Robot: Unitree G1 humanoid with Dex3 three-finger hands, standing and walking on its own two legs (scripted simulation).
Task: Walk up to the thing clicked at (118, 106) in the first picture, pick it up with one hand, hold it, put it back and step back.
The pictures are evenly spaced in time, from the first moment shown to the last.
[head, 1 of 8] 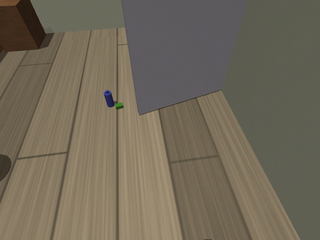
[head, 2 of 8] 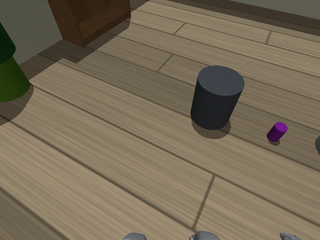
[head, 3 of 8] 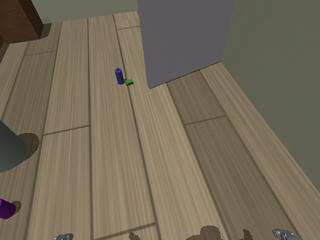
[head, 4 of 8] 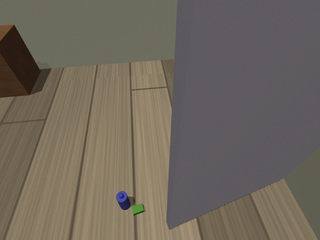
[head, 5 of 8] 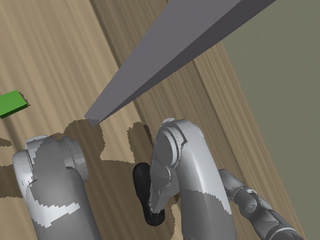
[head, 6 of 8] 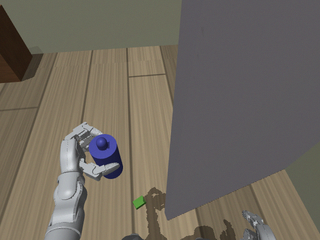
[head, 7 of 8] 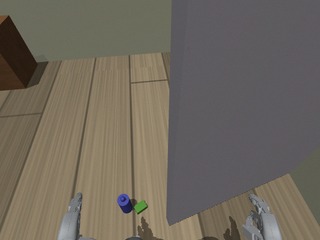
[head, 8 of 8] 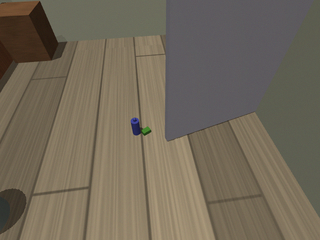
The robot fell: no
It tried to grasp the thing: yes
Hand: left
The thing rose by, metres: 0.00
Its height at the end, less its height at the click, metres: +0.00
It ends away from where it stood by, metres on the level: 0.02
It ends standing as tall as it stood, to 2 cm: yes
